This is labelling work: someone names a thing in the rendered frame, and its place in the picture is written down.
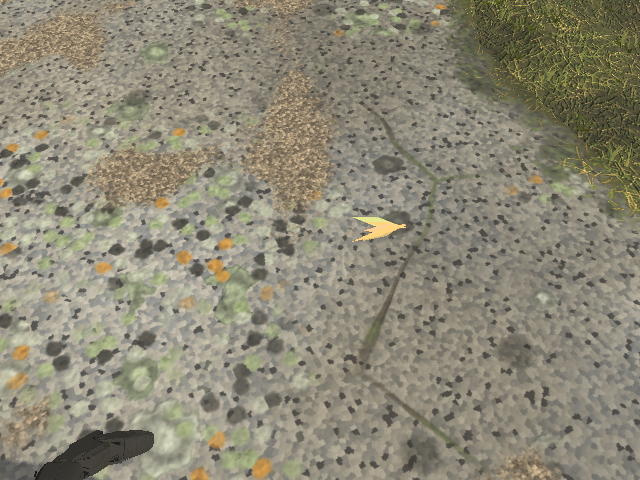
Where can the robot left hand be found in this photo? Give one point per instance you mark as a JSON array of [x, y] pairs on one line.
[[92, 453]]

